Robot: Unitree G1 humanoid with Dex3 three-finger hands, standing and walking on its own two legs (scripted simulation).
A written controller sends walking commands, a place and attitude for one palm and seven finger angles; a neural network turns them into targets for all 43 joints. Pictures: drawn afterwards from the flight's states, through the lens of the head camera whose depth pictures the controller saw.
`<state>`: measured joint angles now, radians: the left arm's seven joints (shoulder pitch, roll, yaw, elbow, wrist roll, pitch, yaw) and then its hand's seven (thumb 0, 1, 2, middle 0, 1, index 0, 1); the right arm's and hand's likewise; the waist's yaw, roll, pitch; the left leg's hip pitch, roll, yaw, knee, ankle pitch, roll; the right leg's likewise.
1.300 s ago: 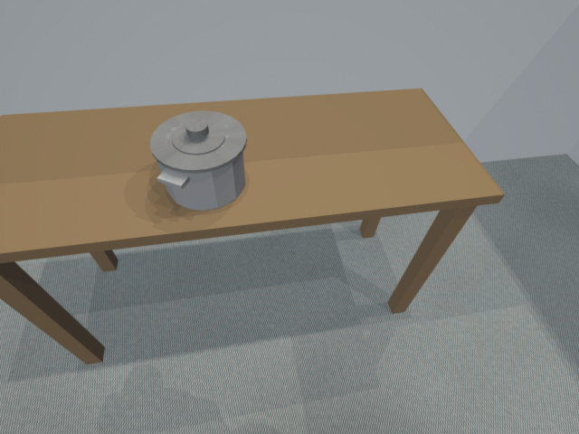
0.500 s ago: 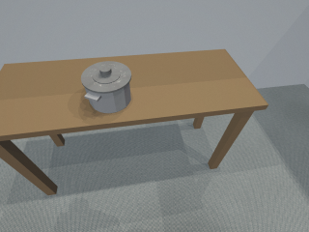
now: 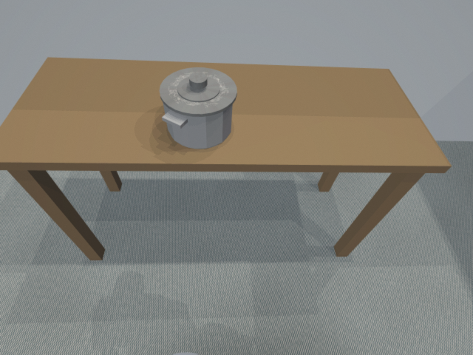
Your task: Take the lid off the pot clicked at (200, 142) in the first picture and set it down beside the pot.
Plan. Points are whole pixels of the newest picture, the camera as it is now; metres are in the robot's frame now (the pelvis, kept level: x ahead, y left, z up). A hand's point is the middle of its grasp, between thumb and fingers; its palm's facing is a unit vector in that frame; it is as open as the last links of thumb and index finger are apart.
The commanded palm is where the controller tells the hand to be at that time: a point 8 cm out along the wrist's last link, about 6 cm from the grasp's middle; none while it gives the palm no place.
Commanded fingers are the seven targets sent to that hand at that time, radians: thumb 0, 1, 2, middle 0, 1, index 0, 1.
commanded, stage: take the last steps up to it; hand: left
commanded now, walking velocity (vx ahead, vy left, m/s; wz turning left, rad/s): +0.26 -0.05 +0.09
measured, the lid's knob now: (198, 80) +0.67 +0.14 +0.07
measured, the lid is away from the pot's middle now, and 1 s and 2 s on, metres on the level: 0.00 0.00 0.00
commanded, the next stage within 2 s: come to a stop and stand still in 0.58 s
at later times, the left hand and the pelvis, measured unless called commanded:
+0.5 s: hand out of the picture +0.02 +0.12 -0.14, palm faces +0.14 -0.97 -0.21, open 7.3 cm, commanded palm none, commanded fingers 0.00 0.90 0.90 -0.20 -0.30 -0.20 -0.30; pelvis +0.08 -0.04 +0.02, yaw +4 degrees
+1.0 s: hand (160, 294) +0.25 +0.17 -0.16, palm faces +0.13 -0.97 -0.22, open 7.3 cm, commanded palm none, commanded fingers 0.00 0.90 0.90 -0.20 -0.30 -0.20 -0.30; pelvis +0.20 -0.03 +0.02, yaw +4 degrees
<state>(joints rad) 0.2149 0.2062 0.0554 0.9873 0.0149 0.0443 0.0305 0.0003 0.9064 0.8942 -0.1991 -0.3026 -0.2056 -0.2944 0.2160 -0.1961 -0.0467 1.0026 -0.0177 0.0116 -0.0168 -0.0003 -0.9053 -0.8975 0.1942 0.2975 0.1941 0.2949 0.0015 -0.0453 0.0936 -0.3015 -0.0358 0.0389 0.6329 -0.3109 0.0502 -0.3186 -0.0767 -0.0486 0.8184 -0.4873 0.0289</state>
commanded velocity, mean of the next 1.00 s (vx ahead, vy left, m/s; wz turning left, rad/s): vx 0.05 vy -0.04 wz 0.02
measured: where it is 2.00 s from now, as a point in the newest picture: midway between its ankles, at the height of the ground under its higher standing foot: outside the picture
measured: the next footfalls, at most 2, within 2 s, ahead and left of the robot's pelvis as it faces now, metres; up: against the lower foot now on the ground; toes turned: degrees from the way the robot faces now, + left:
right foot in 0.32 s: +0.04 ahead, -0.14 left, +0.00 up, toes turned +1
left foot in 0.68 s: +0.26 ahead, +0.07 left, +0.00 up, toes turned +8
